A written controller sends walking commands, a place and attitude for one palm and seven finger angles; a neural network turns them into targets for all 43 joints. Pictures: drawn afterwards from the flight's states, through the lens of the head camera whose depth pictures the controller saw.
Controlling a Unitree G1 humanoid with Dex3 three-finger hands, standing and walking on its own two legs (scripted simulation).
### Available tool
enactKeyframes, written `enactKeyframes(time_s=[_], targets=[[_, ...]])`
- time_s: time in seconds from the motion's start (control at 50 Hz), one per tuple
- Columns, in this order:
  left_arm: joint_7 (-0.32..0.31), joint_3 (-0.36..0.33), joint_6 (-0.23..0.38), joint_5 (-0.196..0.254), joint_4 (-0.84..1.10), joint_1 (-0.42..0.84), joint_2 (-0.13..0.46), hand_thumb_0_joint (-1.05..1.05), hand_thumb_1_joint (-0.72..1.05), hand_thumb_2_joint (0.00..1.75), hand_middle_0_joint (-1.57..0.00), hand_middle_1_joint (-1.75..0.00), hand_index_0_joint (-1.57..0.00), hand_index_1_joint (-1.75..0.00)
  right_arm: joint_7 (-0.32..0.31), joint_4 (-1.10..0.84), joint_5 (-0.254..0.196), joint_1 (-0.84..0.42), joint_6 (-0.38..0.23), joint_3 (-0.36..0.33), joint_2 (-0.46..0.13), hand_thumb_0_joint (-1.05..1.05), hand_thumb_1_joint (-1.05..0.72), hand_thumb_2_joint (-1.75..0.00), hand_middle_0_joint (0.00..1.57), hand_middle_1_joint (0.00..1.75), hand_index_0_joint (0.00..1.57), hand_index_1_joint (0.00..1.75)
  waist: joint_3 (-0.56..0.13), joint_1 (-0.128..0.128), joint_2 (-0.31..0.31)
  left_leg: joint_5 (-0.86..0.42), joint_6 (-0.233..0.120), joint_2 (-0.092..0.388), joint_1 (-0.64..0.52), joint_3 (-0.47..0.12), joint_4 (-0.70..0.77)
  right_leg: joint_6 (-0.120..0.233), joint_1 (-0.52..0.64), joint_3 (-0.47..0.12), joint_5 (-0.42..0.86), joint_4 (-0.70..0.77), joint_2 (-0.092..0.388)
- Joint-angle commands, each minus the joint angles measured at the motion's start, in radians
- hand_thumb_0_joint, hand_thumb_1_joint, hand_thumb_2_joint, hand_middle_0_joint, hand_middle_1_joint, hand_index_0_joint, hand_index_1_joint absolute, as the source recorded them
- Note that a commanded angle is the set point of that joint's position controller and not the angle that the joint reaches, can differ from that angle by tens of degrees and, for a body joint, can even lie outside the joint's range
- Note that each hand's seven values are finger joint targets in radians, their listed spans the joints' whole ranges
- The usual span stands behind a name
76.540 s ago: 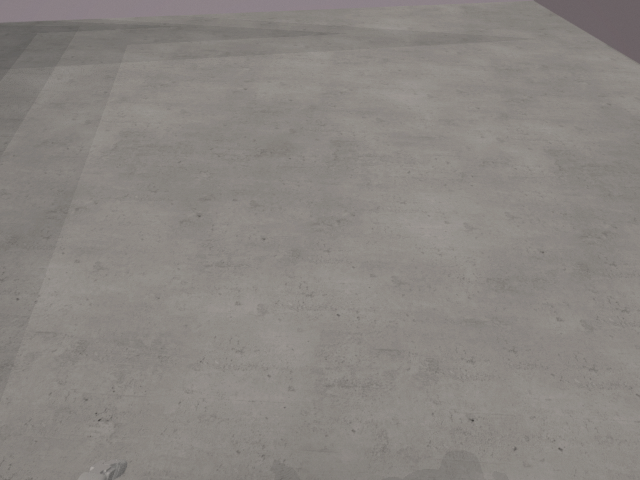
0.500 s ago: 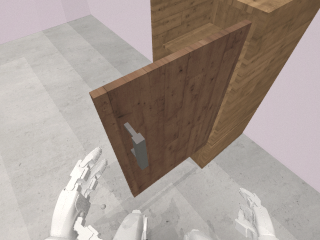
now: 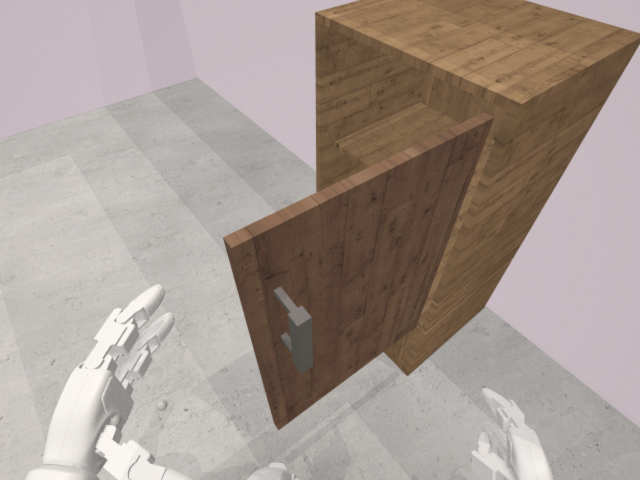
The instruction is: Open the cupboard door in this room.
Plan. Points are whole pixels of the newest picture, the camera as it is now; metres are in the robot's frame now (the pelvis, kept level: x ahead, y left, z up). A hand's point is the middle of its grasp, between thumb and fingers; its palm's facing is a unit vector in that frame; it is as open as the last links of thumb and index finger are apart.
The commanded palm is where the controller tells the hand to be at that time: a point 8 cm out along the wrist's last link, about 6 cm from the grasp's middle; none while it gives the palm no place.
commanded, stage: draw the hand back to the body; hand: left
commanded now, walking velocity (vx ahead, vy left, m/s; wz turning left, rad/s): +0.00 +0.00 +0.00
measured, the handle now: (293, 331) +0.31 +0.07 +0.02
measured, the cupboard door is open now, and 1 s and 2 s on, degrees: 88 88 88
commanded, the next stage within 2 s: step back with the hand held close in 1.04 s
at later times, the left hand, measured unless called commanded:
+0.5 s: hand (66, 316) +0.22 +0.25 +0.18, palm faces +0.33 -0.86 -0.39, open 11.0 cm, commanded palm +0.17 +0.30 +0.21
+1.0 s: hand (57, 289) +0.23 +0.24 +0.21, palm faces +0.39 -0.82 -0.41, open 7.5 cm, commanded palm +0.18 +0.29 +0.23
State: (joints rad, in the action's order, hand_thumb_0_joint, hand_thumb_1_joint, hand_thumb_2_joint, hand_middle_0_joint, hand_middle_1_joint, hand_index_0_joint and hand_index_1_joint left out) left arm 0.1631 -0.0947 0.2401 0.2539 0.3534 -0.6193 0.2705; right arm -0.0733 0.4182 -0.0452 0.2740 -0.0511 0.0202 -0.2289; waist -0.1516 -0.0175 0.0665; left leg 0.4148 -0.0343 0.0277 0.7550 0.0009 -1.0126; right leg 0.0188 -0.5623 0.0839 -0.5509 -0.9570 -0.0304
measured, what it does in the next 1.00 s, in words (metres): rises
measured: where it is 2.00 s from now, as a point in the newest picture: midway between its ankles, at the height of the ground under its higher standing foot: outside the picture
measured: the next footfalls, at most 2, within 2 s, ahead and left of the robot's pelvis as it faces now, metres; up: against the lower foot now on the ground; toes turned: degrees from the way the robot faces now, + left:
none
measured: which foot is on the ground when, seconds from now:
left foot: down 0.00-1.00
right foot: down 0.00-1.00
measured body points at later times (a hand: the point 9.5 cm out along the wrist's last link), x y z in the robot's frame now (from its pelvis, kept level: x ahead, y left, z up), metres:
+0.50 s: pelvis +0.03 +0.01 +0.06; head +0.02 +0.00 +0.50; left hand +0.20 +0.29 +0.20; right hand +0.22 -0.20 -0.02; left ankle +0.05 +0.09 -0.68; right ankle -0.04 -0.11 -0.68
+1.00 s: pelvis +0.03 -0.01 +0.06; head +0.02 -0.03 +0.51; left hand +0.20 +0.28 +0.24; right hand +0.21 -0.24 -0.02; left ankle +0.05 +0.09 -0.68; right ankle -0.04 -0.11 -0.68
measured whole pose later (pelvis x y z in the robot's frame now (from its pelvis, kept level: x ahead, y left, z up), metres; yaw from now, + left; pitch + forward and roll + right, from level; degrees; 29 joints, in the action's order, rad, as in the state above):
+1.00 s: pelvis +0.03 -0.01 +0.06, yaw -2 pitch -3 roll +0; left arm -0.11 -0.32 0.05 0.09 0.41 -0.51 0.36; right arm -0.08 0.61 -0.01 0.20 -0.05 0.02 -0.24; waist 0.00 -0.06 0.06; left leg 0.22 -0.02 0.01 0.18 0.06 -0.44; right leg 0.02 -0.01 0.02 -0.31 -0.37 -0.02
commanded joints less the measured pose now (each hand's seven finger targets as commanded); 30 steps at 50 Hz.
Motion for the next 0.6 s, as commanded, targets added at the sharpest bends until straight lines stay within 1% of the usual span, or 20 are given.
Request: enactKeyframes(time_s=[0.0, 0.04, 0.06, 0.1, 0.14, 0.16, 0.2, 0.22, 0.24, 0.28, 0.32, 0.34, 0.36, 0.38, 0.4, 0.44, 0.48, 0.54, 0.56, 0.58], targets=[[-0.201, -0.048, -0.079, -0.142, 0.285, -0.093, 0.107, 0.0, -0.22, 0.42, -0.16, -0.3, -0.16, -0.3, -0.045, -0.176, 0.007, -0.094, -0.03, -0.02, -0.077, 0.0, -0.9, -0.9, 0.2, 0.3, 0.2, 0.3, -0.032, -0.021, 0.019, -0.124, -0.001, -0.004, -0.334, -0.031, 0.261, 0.004, -0.028, -0.065, 0.234, 0.297, 0.021], [-0.255, -0.082, -0.124, -0.17, 0.29, -0.063, 0.144, 0.0, -0.15, 0.45, -0.16, -0.3, -0.16, -0.3, -0.051, -0.159, 0.013, -0.106, -0.02, -0.018, -0.087, 0.0, -0.9, -0.9, 0.2, 0.3, 0.2, 0.3, -0.024, -0.017, -0.028, -0.138, -0.006, -0.002, -0.357, -0.032, 0.288, 0.002, 0.019, -0.06, 0.247, 0.336, 0.02], [-0.271, -0.089, -0.137, -0.178, 0.287, -0.05, 0.151, 0.0, -0.12, 0.47, -0.16, -0.3, -0.16, -0.3, -0.053, -0.156, 0.014, -0.113, -0.018, -0.014, -0.088, 0.0, -0.9, -0.9, 0.2, 0.3, 0.2, 0.3, -0.003, -0.014, -0.042, -0.144, -0.006, -0.002, -0.372, -0.03, 0.303, 0.0, 0.03, -0.055, 0.249, 0.352, 0.02], [-0.293, -0.089, -0.147, -0.19, 0.29, 0.007, 0.154, 0.0, -0.05, 0.5, -0.17, -0.3, -0.17, -0.3, -0.057, -0.145, 0.016, -0.118, -0.022, -0.007, -0.093, 0.0, -0.9, -0.9, 0.2, 0.3, 0.2, 0.3, 0.029, -0.006, -0.034, -0.127, -0.006, 0.0, -0.418, -0.035, 0.344, -0.001, 0.044, -0.05, 0.229, 0.389, 0.023], [-0.31, -0.112, -0.15, -0.2, 0.302, 0.056, 0.182, 0.0, 0.02, 0.52, -0.17, -0.3, -0.17, -0.3, -0.06, -0.129, 0.023, -0.126, -0.035, -0.003, -0.105, 0.0, -0.9, -0.9, 0.2, 0.3, 0.2, 0.3, 0.022, -0.012, -0.014, -0.134, -0.006, 0.001, -0.46, -0.046, 0.386, 0.003, 0.089, -0.049, 0.238, 0.413, 0.023], [-0.314, -0.112, -0.152, -0.203, 0.304, 0.051, 0.172, 0.0, 0.06, 0.54, -0.17, -0.3, -0.17, -0.3, -0.06, -0.126, 0.021, -0.127, -0.041, -0.002, -0.101, 0.0, -0.9, -0.9, 0.2, 0.3, 0.2, 0.3, 0.029, -0.013, -0.02, -0.151, -0.004, 0.006, -0.482, -0.049, 0.404, 0.002, 0.099, -0.044, 0.251, 0.417, 0.022], [-0.317, -0.11, -0.155, -0.206, 0.305, 0.074, 0.166, 0.0, 0.13, 0.57, -0.17, -0.3, -0.17, -0.3, -0.054, -0.11, 0.023, -0.131, -0.052, 0.003, -0.104, 0.0, -0.9, -0.9, 0.2, 0.3, 0.2, 0.3, 0.047, -0.014, 0.015, -0.152, 0.0, 0.008, -0.515, -0.061, 0.446, 0.003, 0.131, -0.043, 0.26, 0.437, 0.022], [-0.32, -0.121, -0.153, -0.209, 0.305, 0.083, 0.173, 0.0, 0.17, 0.58, -0.17, -0.3, -0.17, -0.3, -0.051, -0.104, 0.024, -0.134, -0.058, 0.003, -0.107, 0.0, -0.9, -0.9, 0.2, 0.3, 0.2, 0.3, 0.049, -0.018, 0.001, -0.161, 0.001, 0.009, -0.53, -0.066, 0.464, 0.003, 0.148, -0.042, 0.269, 0.447, 0.02], [-0.321, -0.137, -0.156, -0.209, 0.295, 0.089, 0.184, 0.0, 0.2, 0.6, -0.18, -0.3, -0.18, -0.3, -0.049, -0.094, 0.027, -0.143, -0.062, 0.003, -0.112, 0.0, -0.9, -0.9, 0.2, 0.3, 0.2, 0.3, 0.045, -0.024, 0.014, -0.174, 0.002, 0.007, -0.543, -0.067, 0.482, 0.005, 0.178, -0.043, 0.283, 0.459, 0.021], [-0.318, -0.15, -0.155, -0.208, 0.297, 0.069, 0.177, 0.0, 0.27, 0.63, -0.18, -0.3, -0.18, -0.3, -0.043, -0.08, 0.028, -0.145, -0.071, 0.002, -0.107, 0.0, -0.9, -0.9, 0.2, 0.3, 0.2, 0.3, 0.043, -0.028, 0.009, -0.238, 0.005, 0.012, -0.58, -0.064, 0.505, 0.004, 0.216, -0.04, 0.326, 0.473, 0.021], [-0.315, -0.17, -0.153, -0.206, 0.304, 0.077, 0.186, 0.0, 0.34, 0.66, -0.18, -0.3, -0.18, -0.3, -0.035, -0.068, 0.029, -0.152, -0.074, 0.0, -0.11, 0.0, -0.9, -0.9, 0.2, 0.3, 0.2, 0.3, 0.045, -0.031, 0.004, -0.291, 0.009, 0.015, -0.611, -0.061, 0.526, 0.004, 0.247, -0.04, 0.358, 0.494, 0.019], [-0.316, -0.201, -0.153, -0.205, 0.301, 0.083, 0.211, 0.0, 0.37, 0.68, -0.18, -0.3, -0.18, -0.3, -0.033, -0.06, 0.031, -0.157, -0.077, -0.005, -0.115, 0.0, -0.9, -0.9, 0.2, 0.3, 0.2, 0.3, 0.033, -0.038, -0.005, -0.326, 0.01, 0.014, -0.618, -0.057, 0.533, 0.006, 0.282, -0.041, 0.384, 0.504, 0.02], [-0.313, -0.204, -0.155, -0.2, 0.298, 0.072, 0.2, 0.0, 0.41, 0.69, -0.18, -0.3, -0.18, -0.3, -0.03, -0.056, 0.031, -0.161, -0.076, -0.004, -0.11, 0.0, -0.9, -0.9, 0.2, 0.3, 0.2, 0.3, 0.044, -0.037, -0.014, -0.349, 0.011, 0.016, -0.626, -0.05, 0.54, 0.004, 0.292, -0.04, 0.4, 0.51, 0.02], [-0.311, -0.222, -0.156, -0.199, 0.289, 0.08, 0.208, 0.0, 0.44, 0.7, -0.18, -0.3, -0.18, -0.3, -0.027, -0.05, 0.032, -0.163, -0.074, -0.005, -0.111, 0.0, -0.9, -0.9, 0.2, 0.3, 0.2, 0.3, 0.056, -0.039, -0.025, -0.359, 0.012, 0.016, -0.634, -0.048, 0.55, 0.003, 0.297, -0.04, 0.408, 0.524, 0.018], [-0.309, -0.232, -0.154, -0.198, 0.3, 0.092, 0.211, 0.0, 0.48, 0.72, -0.19, -0.3, -0.19, -0.3, -0.024, -0.046, 0.031, -0.164, -0.074, -0.008, -0.111, 0.0, -0.9, -0.9, 0.2, 0.3, 0.2, 0.3, 0.056, -0.037, -0.005, -0.38, 0.014, 0.018, -0.646, -0.042, 0.555, 0.003, 0.31, -0.043, 0.42, 0.531, 0.019], [-0.31, -0.272, -0.155, -0.196, 0.283, 0.108, 0.237, 0.0, 0.55, 0.75, -0.19, -0.3, -0.19, -0.3, -0.021, -0.033, 0.035, -0.17, -0.07, -0.011, -0.115, 0.0, -0.9, -0.9, 0.2, 0.3, 0.2, 0.3, 0.058, -0.045, 0.002, -0.397, 0.015, 0.015, -0.657, -0.036, 0.571, 0.005, 0.341, -0.045, 0.441, 0.553, 0.017], [-0.305, -0.283, -0.152, -0.191, 0.291, 0.133, 0.232, 0.0, 0.62, 0.78, -0.19, -0.3, -0.19, -0.3, -0.017, -0.028, 0.034, -0.173, -0.067, -0.012, -0.112, 0.0, -0.9, -0.9, 0.2, 0.3, 0.2, 0.3, 0.07, -0.041, 0.007, -0.411, 0.016, 0.016, -0.675, -0.031, 0.582, 0.003, 0.345, -0.046, 0.452, 0.566, 0.018], [-0.308, -0.333, -0.146, -0.187, 0.3, 0.162, 0.269, 0.0, 0.73, 0.82, -0.19, -0.3, -0.19, -0.3, -0.015, -0.015, 0.036, -0.178, -0.066, -0.02, -0.117, 0.0, -0.9, -0.9, 0.2, 0.3, 0.2, 0.3, 0.043, -0.047, 0.001, -0.446, 0.012, 0.014, -0.704, -0.02, 0.588, 0.003, 0.379, -0.051, 0.491, 0.587, 0.016], [-0.307, -0.332, -0.143, -0.185, 0.315, 0.172, 0.262, 0.0, 0.76, 0.84, -0.19, -0.3, -0.19, -0.3, -0.013, -0.014, 0.035, -0.177, -0.067, -0.02, -0.114, 0.0, -0.9, -0.9, 0.2, 0.3, 0.2, 0.3, 0.036, -0.044, 0.027, -0.47, 0.014, 0.016, -0.716, -0.019, 0.588, 0.002, 0.384, -0.052, 0.501, 0.582, 0.02], [-0.307, -0.344, -0.142, -0.185, 0.311, 0.183, 0.271, 0.0, 0.8, 0.86, -0.2, -0.3, -0.2, -0.3, -0.012, -0.008, 0.036, -0.177, -0.067, -0.021, -0.115, 0.0, -0.9, -0.9, 0.2, 0.3, 0.2, 0.3, 0.041, -0.045, 0.016, -0.479, 0.014, 0.015, -0.719, -0.02, 0.591, 0.0, 0.381, -0.05, 0.506, 0.588, 0.018]])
